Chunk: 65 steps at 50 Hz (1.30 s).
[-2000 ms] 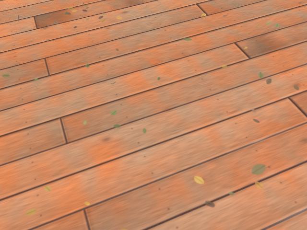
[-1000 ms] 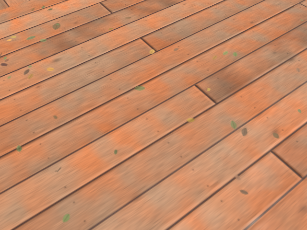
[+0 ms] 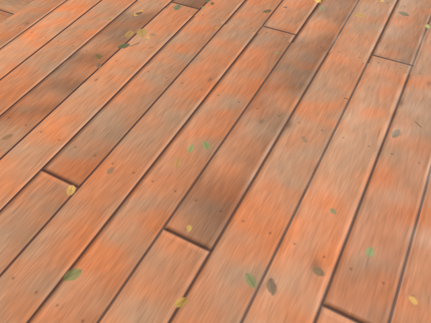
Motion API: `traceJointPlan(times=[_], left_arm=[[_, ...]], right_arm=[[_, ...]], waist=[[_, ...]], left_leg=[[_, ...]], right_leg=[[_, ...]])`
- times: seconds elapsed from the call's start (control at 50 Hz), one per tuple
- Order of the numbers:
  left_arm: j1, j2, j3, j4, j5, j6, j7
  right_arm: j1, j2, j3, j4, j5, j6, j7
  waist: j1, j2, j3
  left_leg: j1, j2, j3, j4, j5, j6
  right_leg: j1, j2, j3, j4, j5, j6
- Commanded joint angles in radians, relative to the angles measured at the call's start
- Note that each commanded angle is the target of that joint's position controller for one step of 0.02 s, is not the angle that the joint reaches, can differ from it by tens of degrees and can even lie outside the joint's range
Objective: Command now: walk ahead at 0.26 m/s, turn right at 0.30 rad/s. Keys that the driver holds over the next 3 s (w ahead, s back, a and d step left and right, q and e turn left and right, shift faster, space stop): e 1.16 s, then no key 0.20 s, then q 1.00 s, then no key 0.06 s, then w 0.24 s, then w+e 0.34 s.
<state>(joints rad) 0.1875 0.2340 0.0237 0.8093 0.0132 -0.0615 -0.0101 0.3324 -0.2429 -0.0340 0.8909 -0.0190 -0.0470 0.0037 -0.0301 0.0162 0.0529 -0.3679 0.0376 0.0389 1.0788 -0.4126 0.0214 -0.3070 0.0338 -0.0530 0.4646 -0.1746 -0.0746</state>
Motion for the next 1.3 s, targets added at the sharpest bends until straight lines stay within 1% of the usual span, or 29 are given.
traceJointPlan(times=[0.02, 0.08, 0.2, 0.28, 0.32, 0.36, 0.38, 0.4, 0.42, 0.44, 0.46, 0.48, 0.5, 0.52, 0.56, 0.62, 0.74, 0.78, 0.8, 0.82, 0.84, 0.86, 0.88, 0.9, 0.92, 0.96, 1.02, 1.16, 1.3], left_arm=[[0.057, 0.115, 0.030, -0.019, -0.012, -0.012, 0.006], [0.082, 0.158, 0.047, -0.004, -0.009, -0.007, 0.008], [0.159, 0.170, 0.060, 0.019, -0.001, 0.023, 0.016], [0.172, 0.186, 0.072, 0.019, 0.006, 0.044, 0.019], [0.150, 0.195, 0.080, 0.011, 0.006, 0.056, 0.023], [0.082, 0.194, 0.083, -0.009, -0.010, 0.067, 0.027], [0.076, 0.154, 0.072, -0.030, -0.021, 0.067, 0.029], [0.139, 0.064, 0.052, -0.049, -0.026, 0.067, 0.032], [0.199, 0.143, 0.074, -0.034, 0.001, 0.083, 0.039], [0.193, 0.179, 0.086, -0.013, 0.018, 0.094, 0.036], [0.155, 0.176, 0.091, -0.005, 0.019, 0.104, 0.028], [0.142, 0.167, 0.091, -0.007, 0.013, 0.113, 0.019], [0.129, 0.162, 0.090, -0.012, 0.012, 0.122, 0.007], [0.129, 0.153, 0.086, -0.010, 0.006, 0.127, -0.001], [0.099, 0.144, 0.081, -0.024, -0.003, 0.132, -0.011], [0.040, 0.131, 0.071, -0.053, 0.001, 0.142, -0.020], [-0.019, 0.124, 0.054, -0.103, -0.009, 0.140, -0.036], [-0.001, 0.124, 0.053, -0.109, -0.011, 0.131, -0.037], [0.032, 0.121, 0.053, -0.101, -0.008, 0.123, -0.033], [0.060, 0.143, 0.058, -0.090, 0.001, 0.112, -0.023], [0.070, 0.236, 0.077, -0.099, 0.014, 0.098, -0.009], [0.099, 0.368, 0.111, -0.110, 0.010, 0.098, -0.007], [0.119, 0.313, 0.106, -0.101, 0.008, 0.098, -0.004], [0.065, 0.257, 0.087, -0.104, 0.002, 0.098, 0.002], [-0.002, 0.226, 0.077, -0.113, 0.001, 0.101, 0.006], [-0.026, 0.194, 0.068, -0.124, -0.008, 0.096, 0.014], [0.029, 0.208, 0.073, -0.113, -0.014, 0.088, 0.008], [0.098, 0.234, 0.085, -0.102, 0.000, 0.090, 0.011], [0.061, 0.215, 0.072, -0.089, 0.012, 0.094, 0.011]], right_arm=[[0.072, -0.071, -0.021, -0.043, -0.014, 0.018, -0.002], [0.033, -0.059, -0.022, -0.062, -0.010, 0.038, -0.006], [-0.142, -0.071, -0.017, -0.120, -0.002, 0.056, -0.024], [-0.187, -0.088, -0.016, -0.141, 0.009, 0.052, -0.038], [-0.170, -0.095, -0.018, -0.143, 0.016, 0.045, -0.045], [-0.095, -0.097, -0.020, -0.130, 0.013, 0.030, -0.052], [-0.052, -0.146, -0.031, -0.130, -0.003, 0.018, -0.060], [-0.079, -0.231, -0.042, -0.157, -0.007, 0.018, -0.066], [-0.057, -0.237, -0.047, -0.150, 0.012, 0.035, -0.057], [-0.070, -0.179, -0.032, -0.164, 0.015, 0.042, -0.053], [-0.123, -0.134, -0.020, -0.173, 0.014, 0.044, -0.053], [-0.177, -0.119, -0.014, -0.190, 0.005, 0.051, -0.054], [-0.187, -0.125, -0.015, -0.193, 0.001, 0.051, -0.059], [-0.180, -0.131, -0.017, -0.192, -0.005, 0.052, -0.058], [-0.146, -0.138, -0.022, -0.183, -0.007, 0.049, -0.055], [-0.115, -0.158, -0.032, -0.173, -0.007, 0.049, -0.050], [-0.124, -0.209, -0.053, -0.170, -0.016, 0.058, -0.024], [-0.130, -0.227, -0.061, -0.167, -0.009, 0.065, -0.019], [-0.140, -0.229, -0.063, -0.165, -0.001, 0.070, -0.017], [-0.109, -0.214, -0.063, -0.153, -0.001, 0.074, -0.014], [-0.065, -0.153, -0.051, -0.165, -0.008, 0.083, -0.004], [-0.163, -0.118, -0.035, -0.244, -0.006, 0.099, -0.024], [-0.198, -0.155, -0.040, -0.236, -0.005, 0.110, -0.033], [-0.180, -0.153, -0.044, -0.221, 0.010, 0.111, -0.031], [-0.155, -0.158, -0.047, -0.202, 0.016, 0.102, -0.027], [-0.117, -0.175, -0.055, -0.178, -0.011, 0.096, -0.019], [-0.129, -0.155, -0.052, -0.185, -0.003, 0.102, -0.014], [-0.192, -0.148, -0.046, -0.217, 0.002, 0.103, -0.026], [-0.169, -0.136, -0.032, -0.217, 0.018, 0.092, -0.033]], waist=[[-0.014, -0.096, -0.099], [-0.022, -0.084, -0.117], [0.034, -0.104, -0.092], [0.056, -0.114, -0.078], [0.049, -0.123, -0.070], [-0.005, -0.112, -0.062], [-0.008, -0.031, -0.098], [0.044, 0.200, -0.129], [0.041, 0.258, -0.181], [0.051, 0.130, -0.143], [0.059, 0.067, -0.088], [0.077, 0.075, -0.067], [0.074, 0.123, -0.060], [0.068, 0.134, -0.068], [0.050, 0.127, -0.090], [0.025, 0.135, -0.088], [0.006, 0.169, -0.093], [0.020, 0.162, -0.103], [0.046, 0.137, -0.106], [0.058, 0.060, -0.104], [0.045, -0.216, -0.075], [0.078, -0.337, -0.023], [0.095, -0.192, -0.027], [0.056, -0.152, -0.010], [0.021, -0.140, -0.003], [0.014, -0.161, -0.056], [0.029, -0.106, -0.090], [0.067, -0.123, -0.072], [0.056, -0.128, -0.097]], left_leg=[[-0.108, 0.023, -0.028, -0.003, 0.057, -0.027], [-0.114, 0.005, -0.027, -0.062, 0.112, -0.053], [-0.131, -0.011, -0.044, -0.228, 0.193, -0.053], [-0.102, -0.038, -0.063, -0.322, 0.133, -0.039], [-0.043, -0.052, -0.074, -0.414, 0.102, -0.026], [0.124, -0.051, -0.071, -0.653, 0.223, -0.010], [0.256, 0.076, -0.172, -0.737, 0.323, 0.017], [0.381, 0.333, -0.409, -0.758, 0.678, 0.094], [0.342, 0.429, -0.516, -0.745, 0.856, 0.232], [0.309, 0.387, -0.452, -0.755, 0.799, 0.248], [0.252, 0.316, -0.337, -0.763, 0.700, 0.219], [0.228, 0.254, -0.251, -0.778, 0.603, 0.177], [0.224, 0.222, -0.197, -0.779, 0.612, 0.166], [0.226, 0.199, -0.150, -0.772, 0.644, 0.163], [0.254, 0.207, -0.113, -0.766, 0.655, 0.175], [0.274, 0.241, -0.095, -0.774, 0.562, 0.194], [0.209, 0.275, -0.034, -0.741, 0.461, 0.180], [0.200, 0.284, -0.016, -0.692, 0.458, 0.153], [0.159, 0.275, 0.018, -0.634, 0.426, 0.115], [0.087, 0.250, 0.060, -0.542, 0.328, 0.050], [-0.094, 0.135, 0.157, -0.282, 0.015, -0.031], [-0.247, -0.020, 0.071, -0.142, -0.234, -0.064], [-0.243, 0.010, -0.030, -0.040, -0.199, -0.062], [-0.232, 0.017, -0.057, -0.020, -0.110, -0.055], [-0.217, 0.023, -0.070, -0.044, -0.027, -0.051], [-0.199, 0.004, -0.059, -0.007, 0.041, -0.055], [-0.212, -0.007, -0.069, -0.017, 0.057, -0.067], [-0.210, -0.032, -0.096, -0.179, 0.015, -0.065], [0.009, -0.065, -0.074, -0.348, -0.012, -0.022]], right_leg=[[0.186, -0.233, 0.219, -0.152, 0.815, -0.160], [0.156, -0.218, 0.201, -0.155, 0.831, -0.181], [0.152, -0.206, 0.267, -0.136, 0.643, -0.170], [0.184, -0.209, 0.342, -0.074, 0.616, -0.165], [0.181, -0.201, 0.392, -0.035, 0.570, -0.146], [0.113, -0.145, 0.412, 0.035, 0.419, -0.082], [0.029, -0.081, 0.380, 0.141, 0.252, -0.029], [-0.124, 0.064, 0.210, 0.359, -0.232, 0.023], [-0.177, 0.121, 0.110, 0.547, -0.533, 0.037], [-0.187, 0.074, 0.143, 0.663, -0.481, 0.045], [-0.190, 0.043, 0.148, 0.699, -0.397, 0.060], [-0.188, 0.025, 0.137, 0.696, -0.337, 0.079], [-0.194, 0.021, 0.123, 0.699, -0.296, 0.097], [-0.185, 0.027, 0.108, 0.702, -0.272, 0.112], [-0.185, 0.027, 0.092, 0.670, -0.256, 0.127], [-0.185, -0.001, 0.074, 0.569, -0.254, 0.129], [-0.020, -0.022, -0.004, 0.303, -0.275, 0.083], [0.044, -0.017, -0.022, 0.186, -0.232, 0.060], [0.122, -0.006, -0.030, 0.066, -0.150, 0.043], [0.205, -0.011, 0.029, -0.058, -0.073, 0.028], [0.267, -0.232, 0.357, -0.225, -0.011, -0.020], [0.165, -0.422, 0.601, -0.216, 0.265, -0.179], [0.165, -0.388, 0.534, -0.194, 0.286, -0.216], [0.143, -0.318, 0.445, -0.186, 0.259, -0.193], [0.140, -0.244, 0.379, -0.184, 0.223, -0.151], [0.193, -0.189, 0.333, -0.158, 0.339, -0.134], [0.246, -0.192, 0.363, -0.146, 0.357, -0.142], [0.254, -0.197, 0.497, -0.142, 0.223, -0.171], [0.157, -0.179, 0.522, -0.105, 0.318, -0.144]])
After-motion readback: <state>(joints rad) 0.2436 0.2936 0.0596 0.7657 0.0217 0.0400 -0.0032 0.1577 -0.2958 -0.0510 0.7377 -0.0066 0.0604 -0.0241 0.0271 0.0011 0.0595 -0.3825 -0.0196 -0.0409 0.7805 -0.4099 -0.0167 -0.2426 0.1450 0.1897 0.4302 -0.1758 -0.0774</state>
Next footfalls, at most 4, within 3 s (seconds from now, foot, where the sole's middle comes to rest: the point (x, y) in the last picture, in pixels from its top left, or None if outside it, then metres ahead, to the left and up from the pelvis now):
0.38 left None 0.19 0.10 -0.78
0.84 right None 0.06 -0.09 -0.78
1.40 left None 0.17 0.06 -0.78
1.70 right None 0.01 -0.07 -0.78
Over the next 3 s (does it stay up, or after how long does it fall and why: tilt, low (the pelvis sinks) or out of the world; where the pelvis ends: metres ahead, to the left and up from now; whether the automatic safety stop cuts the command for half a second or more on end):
stays up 0.24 0.04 -0.01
